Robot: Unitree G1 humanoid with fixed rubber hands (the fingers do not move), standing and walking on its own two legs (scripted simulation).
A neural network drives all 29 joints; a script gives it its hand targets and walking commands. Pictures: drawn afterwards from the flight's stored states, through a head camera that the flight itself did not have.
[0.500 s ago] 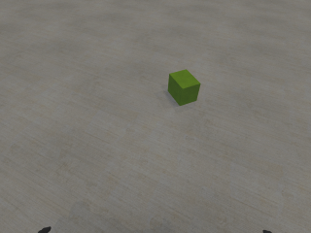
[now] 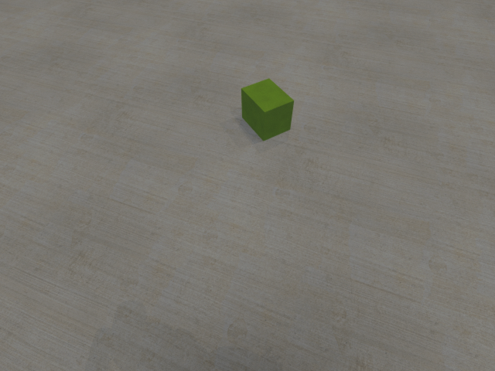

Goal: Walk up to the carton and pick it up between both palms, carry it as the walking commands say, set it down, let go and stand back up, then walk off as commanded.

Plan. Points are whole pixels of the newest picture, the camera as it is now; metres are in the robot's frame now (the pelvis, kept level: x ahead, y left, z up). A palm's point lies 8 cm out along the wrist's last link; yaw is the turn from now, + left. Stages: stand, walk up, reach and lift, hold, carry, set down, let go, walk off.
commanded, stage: walk up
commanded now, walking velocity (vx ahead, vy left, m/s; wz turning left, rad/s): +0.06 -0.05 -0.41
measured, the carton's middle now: (266, 109) +1.51 -0.06 -0.66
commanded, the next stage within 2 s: none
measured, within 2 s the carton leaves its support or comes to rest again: neither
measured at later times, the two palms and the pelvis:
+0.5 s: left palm (99, 370) +0.15 +0.27 -0.13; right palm (406, 333) +0.21 -0.26 -0.10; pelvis +0.11 +0.01 +0.00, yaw -12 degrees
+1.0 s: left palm (231, 183) +0.55 +0.06 -0.12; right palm (442, 323) +0.24 -0.35 -0.14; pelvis +0.34 -0.10 -0.01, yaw -28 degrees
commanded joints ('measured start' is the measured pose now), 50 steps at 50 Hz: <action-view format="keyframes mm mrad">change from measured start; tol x32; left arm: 1 133 91 -4 -43 -11 -15 7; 50 180 35 -3 -206 -14 -119 13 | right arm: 1 -24 -89 13 -123 14 9 2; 50 103 17 53 -307 32 -107 45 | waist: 1 63 -80 -156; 19 32 -169 -12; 23 -117 271 -178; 44 63 65 -141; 46 110 -399 -232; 50 20 -106 -126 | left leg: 1 -227 83 -8 169 38 95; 4 -451 10 -99 563 -208 37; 20 117 -61 40 -101 66 7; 23 483 379 -535 -382 -316 166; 39 278 228 11 -336 176 203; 44 182 161 171 164 726 137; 46 -482 -125 84 773 -244 28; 50 -470 39 -132 735 -55 49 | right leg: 1 354 -66 103 -276 31 -40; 4 282 -336 569 -498 -460 -174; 19 17 -170 369 -446 -92 -124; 27 -365 -87 130 516 44 7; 44 130 60 -86 -48 31 -62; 46 579 -329 774 -324 204 -233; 50 351 -222 457 -307 502 -197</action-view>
